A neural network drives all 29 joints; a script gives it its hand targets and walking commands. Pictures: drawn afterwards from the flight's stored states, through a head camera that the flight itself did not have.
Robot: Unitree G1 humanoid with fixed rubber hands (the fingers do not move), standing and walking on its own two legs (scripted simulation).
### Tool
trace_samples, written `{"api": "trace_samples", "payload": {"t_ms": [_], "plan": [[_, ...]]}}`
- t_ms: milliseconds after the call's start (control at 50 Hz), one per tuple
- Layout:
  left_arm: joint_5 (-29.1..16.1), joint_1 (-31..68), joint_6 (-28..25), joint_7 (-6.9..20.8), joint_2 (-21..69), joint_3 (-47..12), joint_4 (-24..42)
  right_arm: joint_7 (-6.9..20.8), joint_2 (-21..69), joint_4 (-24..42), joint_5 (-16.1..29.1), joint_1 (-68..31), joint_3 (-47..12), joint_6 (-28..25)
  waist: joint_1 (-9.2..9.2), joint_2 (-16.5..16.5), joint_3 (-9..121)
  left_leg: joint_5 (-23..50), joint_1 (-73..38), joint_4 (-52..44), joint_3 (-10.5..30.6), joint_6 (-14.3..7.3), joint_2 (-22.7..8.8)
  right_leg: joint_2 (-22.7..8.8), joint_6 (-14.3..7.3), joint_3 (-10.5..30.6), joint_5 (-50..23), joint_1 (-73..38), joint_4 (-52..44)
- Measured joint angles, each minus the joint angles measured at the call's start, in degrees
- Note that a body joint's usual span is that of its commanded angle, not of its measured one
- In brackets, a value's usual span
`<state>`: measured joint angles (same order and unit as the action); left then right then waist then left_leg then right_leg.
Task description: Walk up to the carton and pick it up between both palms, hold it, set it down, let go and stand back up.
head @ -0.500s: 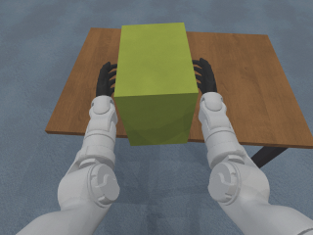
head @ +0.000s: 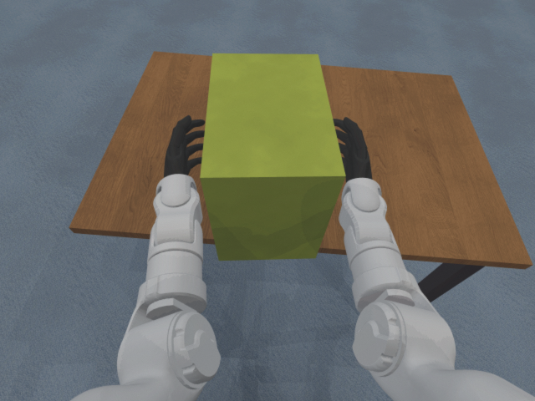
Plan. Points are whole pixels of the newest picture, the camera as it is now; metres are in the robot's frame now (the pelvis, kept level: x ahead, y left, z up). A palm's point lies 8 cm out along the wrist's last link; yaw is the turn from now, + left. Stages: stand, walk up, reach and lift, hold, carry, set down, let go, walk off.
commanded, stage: reach and lift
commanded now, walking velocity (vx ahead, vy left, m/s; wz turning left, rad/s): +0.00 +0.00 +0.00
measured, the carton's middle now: (266, 161) +0.48 +0.03 +0.05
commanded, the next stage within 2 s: none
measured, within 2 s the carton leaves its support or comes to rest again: leaves its support in 1.08 s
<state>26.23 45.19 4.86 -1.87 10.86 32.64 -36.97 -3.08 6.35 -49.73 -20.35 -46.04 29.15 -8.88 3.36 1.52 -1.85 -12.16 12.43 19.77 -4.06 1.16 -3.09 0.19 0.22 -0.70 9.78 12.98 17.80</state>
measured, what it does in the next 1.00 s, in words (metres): stands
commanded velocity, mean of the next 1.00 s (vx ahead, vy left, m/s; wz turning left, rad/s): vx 0.00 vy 0.00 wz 0.00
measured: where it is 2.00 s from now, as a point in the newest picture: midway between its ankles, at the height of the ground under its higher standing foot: outside the picture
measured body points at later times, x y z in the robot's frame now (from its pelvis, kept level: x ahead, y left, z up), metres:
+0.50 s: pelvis +0.00 +0.00 +0.00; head +0.05 +0.02 +0.45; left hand +0.42 +0.17 +0.09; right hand +0.43 -0.10 +0.09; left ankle -0.03 +0.13 -0.75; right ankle -0.01 -0.12 -0.75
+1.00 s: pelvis +0.00 +0.00 +0.00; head +0.05 +0.02 +0.45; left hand +0.42 +0.17 +0.09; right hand +0.43 -0.10 +0.09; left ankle -0.03 +0.12 -0.75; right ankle -0.01 -0.12 -0.75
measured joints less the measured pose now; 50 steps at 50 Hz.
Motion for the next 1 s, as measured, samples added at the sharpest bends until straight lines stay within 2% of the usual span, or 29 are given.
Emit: {"api": "trace_samples", "payload": {"t_ms": [200,320,580,900,1000], "plan": [[0.08,0.60,-0.52,0.60,-0.19,1.14,-0.72,-0.44,0.36,0.36,-0.85,-0.28,0.20,-0.48,-0.05,-0.55,-0.52,1.10,-0.56,-1.55,-0.18,-0.10,0.23,-0.31,0.01,-0.40,-0.63,-0.39,-0.90],[0.08,1.04,-1.87,1.53,-0.53,1.94,-2.81,-0.68,1.81,1.47,-2.84,0.63,2.38,-0.51,-0.66,-0.03,-0.34,1.46,-0.91,-2.16,0.11,-0.26,0.62,-0.75,0.18,-0.96,-0.50,-0.73,-0.97],[0.48,0.91,-1.53,0.39,-0.21,0.80,-3.23,-0.20,1.07,0.06,-2.06,0.88,3.08,-1.32,-0.53,0.16,0.02,0.56,-0.54,-0.74,-0.39,-0.52,0.48,-0.80,0.40,-0.98,-0.41,-0.91,-0.90],[-0.28,1.27,-1.95,0.11,-1.17,0.10,-4.61,-1.03,0.73,-1.43,-1.45,0.59,2.62,-2.27,-0.66,0.32,0.97,1.07,0.64,-0.92,-0.26,-0.28,0.20,-0.67,0.08,-1.68,-0.79,0.02,-1.23],[-0.93,0.84,-3.32,-0.29,-1.38,-0.23,-5.81,-1.89,0.63,-2.48,-2.07,1.00,2.55,-3.97,-0.73,0.15,2.34,1.25,1.71,-0.87,0.13,-0.15,0.13,-0.64,-0.05,-2.24,-0.90,0.75,-1.43]]}}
